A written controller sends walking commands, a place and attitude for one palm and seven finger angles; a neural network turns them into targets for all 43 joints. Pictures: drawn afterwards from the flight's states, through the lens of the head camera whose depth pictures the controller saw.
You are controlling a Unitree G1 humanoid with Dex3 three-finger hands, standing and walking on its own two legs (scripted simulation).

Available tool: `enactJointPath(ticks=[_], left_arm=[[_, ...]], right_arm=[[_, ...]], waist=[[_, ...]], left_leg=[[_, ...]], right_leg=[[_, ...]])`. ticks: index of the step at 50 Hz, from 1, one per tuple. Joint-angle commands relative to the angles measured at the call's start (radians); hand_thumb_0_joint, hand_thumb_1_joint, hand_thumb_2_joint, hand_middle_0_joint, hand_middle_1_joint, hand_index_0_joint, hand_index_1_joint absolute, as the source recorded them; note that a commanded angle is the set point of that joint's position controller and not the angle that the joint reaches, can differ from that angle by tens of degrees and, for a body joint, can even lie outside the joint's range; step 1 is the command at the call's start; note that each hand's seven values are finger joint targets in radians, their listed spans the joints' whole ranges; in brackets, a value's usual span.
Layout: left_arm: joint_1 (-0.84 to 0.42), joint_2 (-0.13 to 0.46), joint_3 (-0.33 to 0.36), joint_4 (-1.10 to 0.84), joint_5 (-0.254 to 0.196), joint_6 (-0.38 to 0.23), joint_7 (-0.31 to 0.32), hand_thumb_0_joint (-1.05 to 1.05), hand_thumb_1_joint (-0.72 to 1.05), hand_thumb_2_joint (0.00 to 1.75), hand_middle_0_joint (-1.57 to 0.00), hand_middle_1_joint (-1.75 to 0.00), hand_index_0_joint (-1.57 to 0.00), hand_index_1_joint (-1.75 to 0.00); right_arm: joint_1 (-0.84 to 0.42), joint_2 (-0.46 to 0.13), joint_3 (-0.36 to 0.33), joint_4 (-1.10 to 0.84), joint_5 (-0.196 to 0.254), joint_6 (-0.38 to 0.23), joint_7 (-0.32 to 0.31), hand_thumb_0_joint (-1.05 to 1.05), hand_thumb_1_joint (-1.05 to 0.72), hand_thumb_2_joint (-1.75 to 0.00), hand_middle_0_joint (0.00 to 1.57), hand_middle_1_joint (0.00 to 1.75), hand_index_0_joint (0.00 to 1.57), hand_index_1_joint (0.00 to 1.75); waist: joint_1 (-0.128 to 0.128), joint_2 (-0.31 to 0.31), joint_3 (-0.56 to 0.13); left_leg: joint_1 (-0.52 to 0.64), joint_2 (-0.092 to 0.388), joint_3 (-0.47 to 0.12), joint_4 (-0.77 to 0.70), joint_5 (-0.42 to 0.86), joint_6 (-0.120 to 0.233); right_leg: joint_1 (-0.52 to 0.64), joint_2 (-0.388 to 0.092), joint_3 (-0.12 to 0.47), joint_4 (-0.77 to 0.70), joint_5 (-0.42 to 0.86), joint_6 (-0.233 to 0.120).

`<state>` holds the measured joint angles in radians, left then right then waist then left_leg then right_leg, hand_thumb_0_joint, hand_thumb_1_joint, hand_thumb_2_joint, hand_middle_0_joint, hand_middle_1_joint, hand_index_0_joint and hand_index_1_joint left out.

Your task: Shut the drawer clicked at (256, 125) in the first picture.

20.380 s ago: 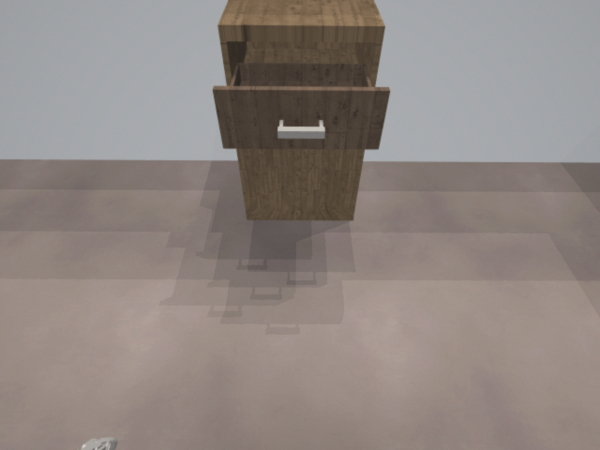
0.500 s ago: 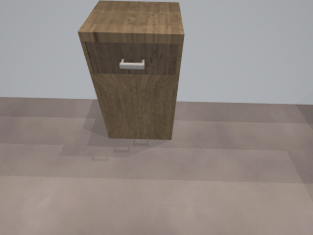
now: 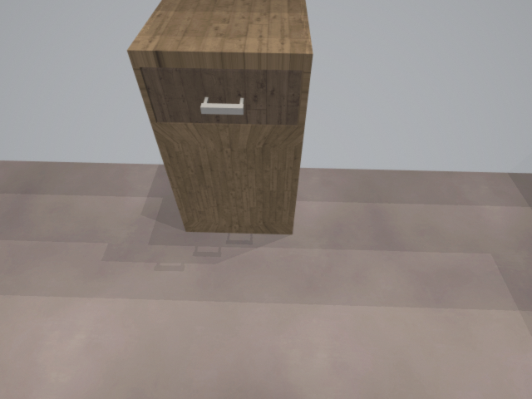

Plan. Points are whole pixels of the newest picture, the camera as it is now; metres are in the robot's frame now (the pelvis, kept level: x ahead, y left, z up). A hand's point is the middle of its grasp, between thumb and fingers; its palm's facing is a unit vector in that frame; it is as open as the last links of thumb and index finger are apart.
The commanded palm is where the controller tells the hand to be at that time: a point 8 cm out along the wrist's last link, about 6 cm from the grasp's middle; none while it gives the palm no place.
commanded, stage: look to check the result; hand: left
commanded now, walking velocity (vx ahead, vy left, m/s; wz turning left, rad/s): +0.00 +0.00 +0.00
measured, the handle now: (223, 104) +0.88 +0.18 -0.06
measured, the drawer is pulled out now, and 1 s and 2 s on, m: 0.00 0.00 0.00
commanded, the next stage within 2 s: stand and wait in 0.24 s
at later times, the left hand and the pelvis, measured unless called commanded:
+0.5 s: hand out of the picture +0.02 +0.17 -0.17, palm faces +0.05 -0.98 -0.20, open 7.4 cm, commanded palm none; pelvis +0.01 -0.01 +0.00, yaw +0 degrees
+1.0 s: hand out of the picture +0.02 +0.18 -0.17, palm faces +0.04 -0.98 -0.21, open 7.4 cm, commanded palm none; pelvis +0.01 +0.00 +0.00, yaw +0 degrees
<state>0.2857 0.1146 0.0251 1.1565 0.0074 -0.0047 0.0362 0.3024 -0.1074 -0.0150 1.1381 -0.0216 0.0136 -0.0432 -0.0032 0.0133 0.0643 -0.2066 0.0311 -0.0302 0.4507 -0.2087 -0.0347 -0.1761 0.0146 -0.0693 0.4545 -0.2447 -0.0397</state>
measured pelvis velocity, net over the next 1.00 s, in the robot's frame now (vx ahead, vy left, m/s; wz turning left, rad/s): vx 0.01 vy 0.00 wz -0.01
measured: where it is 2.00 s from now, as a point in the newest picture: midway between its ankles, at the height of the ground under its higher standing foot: outside the picture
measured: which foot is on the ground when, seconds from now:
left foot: down 0.00-1.00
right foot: down 0.00-1.00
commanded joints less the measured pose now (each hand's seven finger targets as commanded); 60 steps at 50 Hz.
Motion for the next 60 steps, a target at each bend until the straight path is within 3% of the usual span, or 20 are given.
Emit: enactJointPath(ticks=[1, 14, 38, 47, 60], left_arm=[[0.06, 0.109, 0.017, -0.025, 0.001, -0.007, 0.004, 0.0, 0.9, 0.9, -0.2, -0.3, -0.2, -0.3], [0.046, 0.121, 0.022, -0.031, -0.001, -0.014, 0.002, 0.0, 0.9, 0.9, -0.2, -0.3, -0.2, -0.3], [0.005, 0.155, 0.025, -0.04, -0.001, -0.014, -0.001, 0.0, 0.9, 0.9, -0.2, -0.3, -0.2, -0.3], [0.004, 0.167, 0.024, -0.038, -0.001, -0.018, -0.002, 0.0, 0.9, 0.9, -0.2, -0.3, -0.2, -0.3], [-0.018, 0.182, 0.026, -0.043, -0.001, -0.017, -0.005, 0.0, 0.9, 0.9, -0.2, -0.3, -0.2, -0.3]], right_arm=[[0.086, -0.076, -0.017, -0.017, 0.004, -0.01, -0.006, 0.0, -0.9, -0.9, 0.2, 0.3, 0.2, 0.3], [0.069, -0.091, -0.017, -0.014, 0.003, -0.017, -0.009, 0.0, -0.9, -0.9, 0.2, 0.3, 0.2, 0.3], [0.041, -0.127, -0.017, -0.016, 0.001, -0.016, -0.006, 0.0, -0.9, -0.9, 0.2, 0.3, 0.2, 0.3], [0.028, -0.137, -0.019, -0.017, 0.004, -0.017, -0.006, 0.0, -0.9, -0.9, 0.2, 0.3, 0.2, 0.3], [0.01, -0.158, -0.02, -0.017, 0.003, -0.021, -0.005, 0.0, -0.9, -0.9, 0.2, 0.3, 0.2, 0.3]], waist=[[0.001, -0.004, 0.046], [0.002, 0.004, 0.011], [0.0, 0.004, 0.027], [0.0, -0.012, 0.01], [0.0, 0.013, 0.017]], left_leg=[[-0.005, 0.044, -0.02, -0.058, 0.064, 0.06], [0.016, 0.053, -0.016, -0.059, 0.119, 0.056], [0.023, 0.058, -0.02, -0.08, 0.098, 0.053], [0.039, 0.061, -0.016, -0.081, 0.116, 0.053], [0.032, 0.064, -0.023, -0.096, 0.111, 0.053]], right_leg=[[-0.075, -0.108, 0.104, -0.146, -0.035, -0.022], [-0.025, -0.113, 0.097, -0.13, 0.076, -0.02], [-0.023, -0.11, 0.106, -0.157, 0.045, -0.02], [-0.009, -0.115, 0.105, -0.152, 0.098, -0.017], [-0.006, -0.112, 0.106, -0.154, 0.081, -0.016]])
